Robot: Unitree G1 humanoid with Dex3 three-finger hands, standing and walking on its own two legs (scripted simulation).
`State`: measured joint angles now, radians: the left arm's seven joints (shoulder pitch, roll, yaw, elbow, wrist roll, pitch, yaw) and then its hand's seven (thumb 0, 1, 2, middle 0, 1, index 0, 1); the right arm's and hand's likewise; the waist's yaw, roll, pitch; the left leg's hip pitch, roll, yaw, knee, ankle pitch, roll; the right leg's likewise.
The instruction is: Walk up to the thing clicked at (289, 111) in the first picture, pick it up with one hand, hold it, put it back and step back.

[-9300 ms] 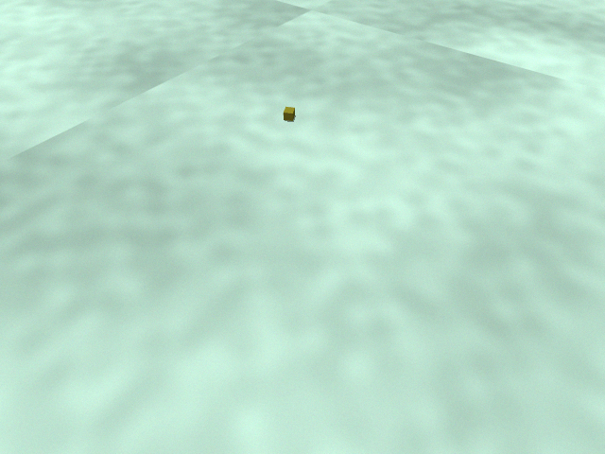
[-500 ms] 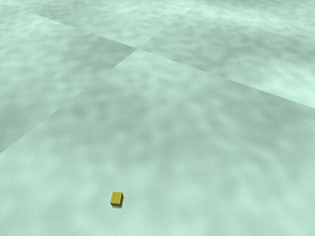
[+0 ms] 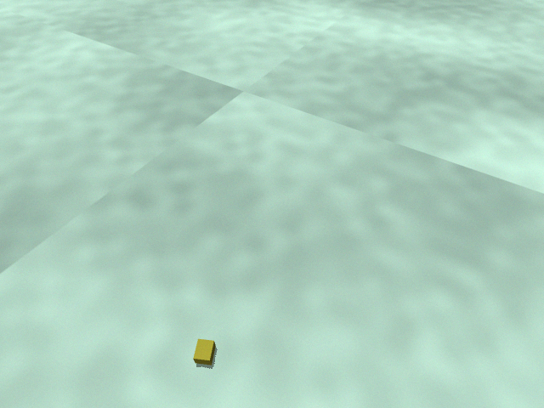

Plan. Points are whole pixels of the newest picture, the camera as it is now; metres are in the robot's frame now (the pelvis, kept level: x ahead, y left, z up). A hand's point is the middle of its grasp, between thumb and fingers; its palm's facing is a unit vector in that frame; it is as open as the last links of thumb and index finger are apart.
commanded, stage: walk up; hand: left
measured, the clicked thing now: (204, 351) +0.44 +0.24 -0.76
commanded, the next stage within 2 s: stand in 0.52 s
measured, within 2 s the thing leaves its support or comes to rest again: neither
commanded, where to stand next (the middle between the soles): +0.05 +0.01 m, yaw +0 degrees
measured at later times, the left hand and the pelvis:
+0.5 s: hand out of the picture +0.08 +0.26 -0.15, palm faces +0.00 -0.93 -0.36, open 7.4 cm; pelvis +0.00 +0.00 +0.00, yaw +0 degrees
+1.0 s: hand out of the picture +0.05 +0.25 -0.16, palm faces -0.04 -0.94 -0.34, open 7.4 cm; pelvis -0.02 +0.00 +0.00, yaw -1 degrees
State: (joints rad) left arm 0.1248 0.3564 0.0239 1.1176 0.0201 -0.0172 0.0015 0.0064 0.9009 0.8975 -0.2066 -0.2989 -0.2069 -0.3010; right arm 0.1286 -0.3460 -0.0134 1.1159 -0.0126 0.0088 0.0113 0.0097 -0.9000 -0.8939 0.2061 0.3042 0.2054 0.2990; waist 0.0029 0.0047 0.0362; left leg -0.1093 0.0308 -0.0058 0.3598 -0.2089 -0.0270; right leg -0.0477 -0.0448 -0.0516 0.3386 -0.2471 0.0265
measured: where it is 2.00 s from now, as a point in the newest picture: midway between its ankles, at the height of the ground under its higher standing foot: outside the picture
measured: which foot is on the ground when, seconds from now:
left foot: down 0.00-1.00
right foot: down 0.00-1.00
